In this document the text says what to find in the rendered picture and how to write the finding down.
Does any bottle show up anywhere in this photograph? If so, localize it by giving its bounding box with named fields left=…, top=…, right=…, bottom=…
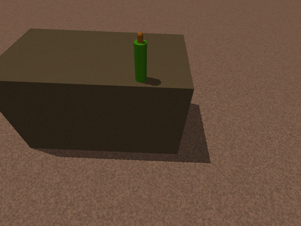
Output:
left=134, top=32, right=147, bottom=82

